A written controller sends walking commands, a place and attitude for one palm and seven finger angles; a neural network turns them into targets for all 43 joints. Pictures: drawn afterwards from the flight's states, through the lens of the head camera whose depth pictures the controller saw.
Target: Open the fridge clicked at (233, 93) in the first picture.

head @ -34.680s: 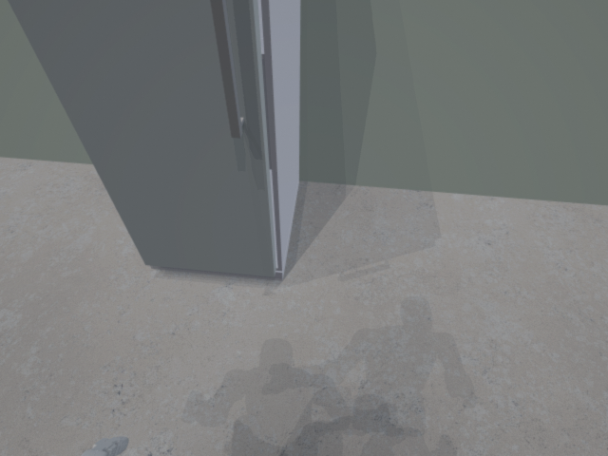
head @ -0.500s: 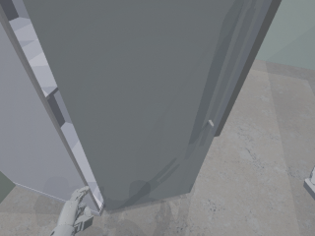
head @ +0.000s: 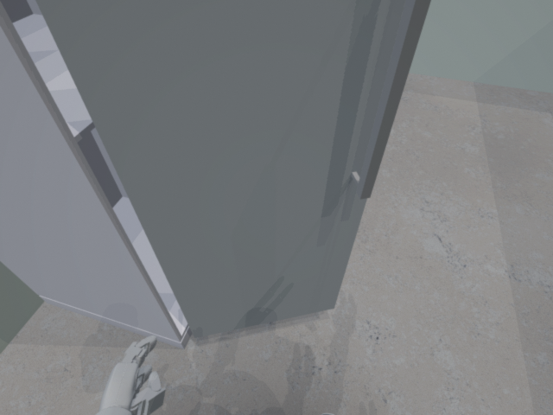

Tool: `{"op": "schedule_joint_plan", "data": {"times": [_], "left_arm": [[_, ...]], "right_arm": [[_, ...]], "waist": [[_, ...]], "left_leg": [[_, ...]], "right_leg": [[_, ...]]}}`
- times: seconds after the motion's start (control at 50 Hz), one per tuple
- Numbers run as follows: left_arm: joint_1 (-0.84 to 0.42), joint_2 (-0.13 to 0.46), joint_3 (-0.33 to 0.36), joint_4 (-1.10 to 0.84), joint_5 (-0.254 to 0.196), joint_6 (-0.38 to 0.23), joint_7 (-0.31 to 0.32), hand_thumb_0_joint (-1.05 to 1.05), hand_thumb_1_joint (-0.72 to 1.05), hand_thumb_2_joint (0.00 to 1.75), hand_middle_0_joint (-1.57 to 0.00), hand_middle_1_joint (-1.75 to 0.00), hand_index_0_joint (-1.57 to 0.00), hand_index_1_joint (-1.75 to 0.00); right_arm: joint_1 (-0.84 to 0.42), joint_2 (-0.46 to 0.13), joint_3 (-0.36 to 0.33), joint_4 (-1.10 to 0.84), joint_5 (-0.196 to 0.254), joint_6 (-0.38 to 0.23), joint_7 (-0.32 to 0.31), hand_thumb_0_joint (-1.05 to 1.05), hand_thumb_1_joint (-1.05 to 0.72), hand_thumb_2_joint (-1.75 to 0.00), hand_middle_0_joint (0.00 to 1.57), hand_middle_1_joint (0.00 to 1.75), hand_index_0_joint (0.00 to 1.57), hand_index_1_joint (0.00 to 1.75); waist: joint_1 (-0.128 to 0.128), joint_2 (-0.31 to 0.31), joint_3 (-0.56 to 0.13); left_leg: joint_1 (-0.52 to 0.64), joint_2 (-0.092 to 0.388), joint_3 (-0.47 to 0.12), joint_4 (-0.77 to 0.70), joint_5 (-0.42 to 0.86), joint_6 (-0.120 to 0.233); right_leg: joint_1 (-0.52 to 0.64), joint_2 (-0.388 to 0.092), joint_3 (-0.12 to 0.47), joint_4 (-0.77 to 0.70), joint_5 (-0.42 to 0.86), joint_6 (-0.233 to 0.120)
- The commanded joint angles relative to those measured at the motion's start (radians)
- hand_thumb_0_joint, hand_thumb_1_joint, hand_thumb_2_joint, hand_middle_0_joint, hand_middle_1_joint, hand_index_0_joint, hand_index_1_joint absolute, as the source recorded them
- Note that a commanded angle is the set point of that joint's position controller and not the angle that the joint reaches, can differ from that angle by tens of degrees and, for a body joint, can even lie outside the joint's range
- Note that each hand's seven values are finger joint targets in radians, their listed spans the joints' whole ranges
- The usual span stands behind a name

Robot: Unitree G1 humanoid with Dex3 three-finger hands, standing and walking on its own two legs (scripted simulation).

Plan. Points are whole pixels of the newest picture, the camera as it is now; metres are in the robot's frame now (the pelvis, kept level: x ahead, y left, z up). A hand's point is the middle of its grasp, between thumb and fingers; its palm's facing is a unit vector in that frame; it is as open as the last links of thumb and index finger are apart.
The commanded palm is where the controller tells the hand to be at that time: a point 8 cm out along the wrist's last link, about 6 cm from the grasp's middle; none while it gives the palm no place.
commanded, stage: step back with the hand held close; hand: right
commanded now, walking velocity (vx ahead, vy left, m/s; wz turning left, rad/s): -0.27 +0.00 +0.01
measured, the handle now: (388, 75) +0.55 -0.14 +0.23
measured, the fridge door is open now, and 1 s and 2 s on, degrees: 60 60 60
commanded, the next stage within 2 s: stop stepping back and stand still in 0.64 s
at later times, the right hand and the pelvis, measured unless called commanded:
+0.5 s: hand out of the picture +0.08 -0.29 +0.18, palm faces +0.56 +0.75 -0.37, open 7.4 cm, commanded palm +0.03 -0.32 +0.19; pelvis -0.09 -0.01 +0.00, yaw -4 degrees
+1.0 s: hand out of the picture +0.00 -0.28 +0.17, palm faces +0.38 +0.84 -0.39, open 7.4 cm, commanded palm -0.06 -0.32 +0.19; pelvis -0.22 -0.03 +0.00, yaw +3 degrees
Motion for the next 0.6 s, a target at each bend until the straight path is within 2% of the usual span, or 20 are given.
{"op": "schedule_joint_plan", "data": {"times": [0.0, 0.04, 0.08, 0.12, 0.16, 0.24, 0.26, 0.3, 0.32, 0.34, 0.36, 0.38, 0.4, 0.44, 0.48, 0.5, 0.52, 0.54, 0.56, 0.58], "left_arm": [[-0.109, 0.152, 0.060, -0.160, 0.008, -0.072, 0.016, 0.00, 0.90, 0.90, -0.20, -0.30, -0.20, -0.30], [-0.101, 0.133, 0.055, -0.149, 0.007, -0.075, 0.013, 0.00, 0.90, 0.90, -0.20, -0.30, -0.20, -0.30], [-0.094, 0.133, 0.054, -0.135, 0.014, -0.076, 0.009, 0.00, 0.90, 0.90, -0.20, -0.30, -0.20, -0.30], [-0.098, 0.131, 0.053, -0.127, 0.017, -0.081, 0.011, 0.00, 0.90, 0.90, -0.20, -0.30, -0.20, -0.30], [-0.106, 0.136, 0.054, -0.126, 0.014, -0.086, 0.013, 0.00, 0.90, 0.90, -0.20, -0.30, -0.20, -0.30], [-0.126, 0.156, 0.067, -0.145, 0.014, -0.098, 0.016, 0.00, 0.90, 0.90, -0.20, -0.30, -0.20, -0.30], [-0.127, 0.153, 0.073, -0.147, 0.015, -0.099, 0.011, 0.00, 0.90, 0.90, -0.20, -0.30, -0.20, -0.30], [-0.128, 0.144, 0.081, -0.149, 0.015, -0.102, 0.004, 0.00, 0.90, 0.90, -0.20, -0.30, -0.20, -0.30], [-0.132, 0.128, 0.075, -0.148, 0.015, -0.103, -0.001, 0.00, 0.90, 0.90, -0.20, -0.30, -0.20, -0.30], [-0.142, 0.117, 0.071, -0.150, 0.015, -0.099, -0.004, 0.00, 0.90, 0.90, -0.20, -0.30, -0.20, -0.30], [-0.134, 0.102, 0.070, -0.139, 0.014, -0.091, -0.007, 0.00, 0.90, 0.90, -0.20, -0.30, -0.20, -0.30], [-0.114, 0.096, 0.072, -0.105, 0.012, -0.077, -0.012, 0.00, 0.90, 0.90, -0.20, -0.30, -0.20, -0.30], [-0.110, 0.094, 0.072, -0.080, 0.028, -0.065, -0.022, 0.00, 0.90, 0.90, -0.20, -0.30, -0.20, -0.30], [-0.130, 0.070, 0.045, -0.099, 0.031, -0.062, -0.020, 0.00, 0.90, 0.90, -0.20, -0.30, -0.20, -0.30], [-0.123, 0.096, 0.046, -0.080, 0.024, -0.062, -0.004, 0.00, 0.90, 0.90, -0.20, -0.30, -0.20, -0.30], [-0.140, 0.118, 0.058, -0.074, 0.023, -0.069, 0.010, 0.00, 0.90, 0.90, -0.20, -0.30, -0.20, -0.30], [-0.146, 0.147, 0.067, -0.099, 0.021, -0.074, 0.019, 0.00, 0.90, 0.90, -0.20, -0.30, -0.20, -0.30], [-0.137, 0.128, 0.074, -0.112, 0.023, -0.082, 0.019, 0.00, 0.90, 0.90, -0.20, -0.30, -0.20, -0.30], [-0.125, 0.123, 0.084, -0.101, 0.014, -0.093, 0.007, 0.00, 0.90, 0.90, -0.20, -0.30, -0.20, -0.30], [-0.119, 0.138, 0.095, -0.114, 0.030, -0.102, -0.001, 0.00, 0.90, 0.90, -0.20, -0.30, -0.20, -0.30]], "right_arm": [[-0.055, -0.208, -0.149, -0.219, -0.013, -0.091, -0.022, 0.00, -0.90, -0.90, 0.20, 0.30, 0.20, 0.30], [-0.035, -0.205, -0.141, -0.218, -0.003, -0.094, -0.022, 0.00, -0.90, -0.90, 0.20, 0.30, 0.20, 0.30], [-0.042, -0.199, -0.138, -0.215, -0.002, -0.097, -0.023, 0.00, -0.90, -0.90, 0.20, 0.30, 0.20, 0.30], [-0.070, -0.196, -0.128, -0.236, -0.002, -0.100, -0.025, 0.00, -0.90, -0.90, 0.20, 0.30, 0.20, 0.30], [-0.085, -0.193, -0.127, -0.239, -0.004, -0.103, -0.028, 0.00, -0.90, -0.90, 0.20, 0.30, 0.20, 0.30], [-0.085, -0.189, -0.154, -0.240, -0.020, -0.117, -0.019, 0.00, -0.90, -0.90, 0.20, 0.30, 0.20, 0.30], [-0.084, -0.199, -0.163, -0.260, -0.016, -0.120, -0.013, 0.00, -0.90, -0.90, 0.20, 0.30, 0.20, 0.30], [-0.059, -0.242, -0.200, -0.280, -0.003, -0.125, -0.007, 0.00, -0.90, -0.90, 0.20, 0.30, 0.20, 0.30], [-0.024, -0.223, -0.184, -0.275, 0.009, -0.126, -0.004, 0.00, -0.90, -0.90, 0.20, 0.30, 0.20, 0.30], [-0.011, -0.230, -0.181, -0.270, 0.019, -0.124, -0.003, 0.00, -0.90, -0.90, 0.20, 0.30, 0.20, 0.30], [-0.017, -0.237, -0.177, -0.263, 0.018, -0.118, -0.006, 0.00, -0.90, -0.90, 0.20, 0.30, 0.20, 0.30], [-0.046, -0.240, -0.158, -0.255, 0.014, -0.107, -0.015, 0.00, -0.90, -0.90, 0.20, 0.30, 0.20, 0.30], [-0.070, -0.240, -0.159, -0.262, 0.016, -0.090, -0.021, 0.00, -0.90, -0.90, 0.20, 0.30, 0.20, 0.30], [-0.143, -0.227, -0.123, -0.298, 0.009, -0.073, -0.013, 0.00, -0.90, -0.90, 0.20, 0.30, 0.20, 0.30], [-0.175, -0.225, -0.120, -0.260, 0.003, -0.071, -0.012, 0.00, -0.90, -0.90, 0.20, 0.30, 0.20, 0.30], [-0.203, -0.220, -0.108, -0.273, -0.003, -0.076, -0.010, 0.00, -0.90, -0.90, 0.20, 0.30, 0.20, 0.30], [-0.167, -0.220, -0.136, -0.275, -0.004, -0.086, -0.011, 0.00, -0.90, -0.90, 0.20, 0.30, 0.20, 0.30], [-0.151, -0.208, -0.141, -0.278, 0.004, -0.087, -0.010, 0.00, -0.90, -0.90, 0.20, 0.30, 0.20, 0.30], [-0.089, -0.198, -0.139, -0.227, 0.010, -0.096, 0.003, 0.00, -0.90, -0.90, 0.20, 0.30, 0.20, 0.30], [-0.085, -0.211, -0.159, -0.289, 0.025, -0.095, 0.007, 0.00, -0.90, -0.90, 0.20, 0.30, 0.20, 0.30]], "waist": [[-0.003, -0.089, -0.089], [0.001, 0.004, -0.096], [0.007, 0.033, -0.082], [0.010, 0.029, -0.085], [0.007, -0.007, -0.104], [-0.009, -0.184, -0.126], [-0.011, -0.205, -0.134], [-0.012, -0.166, -0.143], [-0.013, -0.132, -0.126], [-0.008, -0.063, -0.098], [-0.003, 0.076, -0.092], [-0.003, 0.215, -0.093], [-0.013, 0.272, -0.090], [0.006, 0.275, -0.079], [0.021, 0.179, -0.101], [0.021, 0.021, -0.098], [0.006, -0.225, -0.130], [0.002, -0.275, -0.182], [0.007, -0.215, -0.235], [0.011, -0.200, -0.202]], "left_leg": [[0.180, -0.010, -0.067, -0.016, -0.146, 0.048], [0.080, 0.036, -0.131, -0.087, -0.116, 0.070], [-0.010, 0.070, -0.187, -0.143, -0.225, 0.085], [-0.041, 0.074, -0.180, -0.137, -0.197, 0.087], [-0.003, 0.043, -0.146, -0.081, -0.152, 0.069], [0.264, -0.074, -0.033, 0.222, -0.102, 0.029], [0.266, -0.085, -0.021, 0.258, -0.131, 0.032], [0.212, -0.075, -0.040, 0.214, -0.191, 0.051], [0.148, -0.050, -0.067, 0.117, -0.221, 0.075], [0.033, 0.004, -0.177, -0.036, -0.269, 0.115], [-0.135, 0.115, -0.356, -0.208, -0.404, 0.169], [-0.338, 0.289, -0.561, -0.374, -0.518, 0.234], [-0.361, 0.352, -0.583, -0.402, -0.349, 0.275], [-0.195, 0.261, -0.379, -0.258, 0.104, 0.199], [-0.110, 0.182, -0.267, -0.100, 0.291, 0.120], [-0.108, 0.103, -0.207, 0.006, 0.271, 0.073], [-0.073, -0.015, -0.118, 0.190, 0.073, 0.010], [-0.025, -0.080, -0.086, 0.395, -0.228, -0.005], [0.027, -0.103, -0.108, 0.566, -0.254, 0.002], [-0.020, -0.097, -0.120, 0.606, -0.270, 0.001]], "right_leg": [[-0.195, -0.118, 0.190, -0.284, -0.505, -0.020], [-0.099, -0.076, 0.142, -0.185, -0.387, 0.001], [-0.064, -0.062, 0.129, -0.128, -0.404, 0.011], [-0.029, -0.065, 0.134, -0.125, -0.355, 0.015], [-0.052, -0.088, 0.159, -0.169, -0.363, 0.006], [-0.318, -0.209, 0.279, -0.383, -0.597, -0.053], [-0.315, -0.225, 0.280, -0.399, -0.574, -0.054], [-0.256, -0.218, 0.244, -0.354, -0.514, -0.039], [-0.199, -0.187, 0.208, -0.302, -0.470, -0.015], [-0.135, -0.122, 0.147, -0.194, -0.442, 0.023], [-0.037, -0.046, 0.076, 0.001, -0.401, 0.070], [0.106, 0.021, 0.037, 0.309, -0.296, 0.107], [0.111, 0.030, 0.069, 0.478, -0.285, 0.104], [0.057, 0.001, 0.076, 0.375, -0.279, 0.085], [0.138, 0.009, 0.040, 0.026, -0.182, 0.070], [0.152, -0.054, 0.092, -0.140, -0.052, 0.038], [0.080, -0.243, 0.255, -0.238, 0.080, -0.033], [0.020, -0.345, 0.308, -0.306, 0.142, -0.083], [-0.031, -0.362, 0.269, -0.352, -0.127, -0.085], [-0.050, -0.365, 0.328, -0.343, -0.114, -0.114]]}}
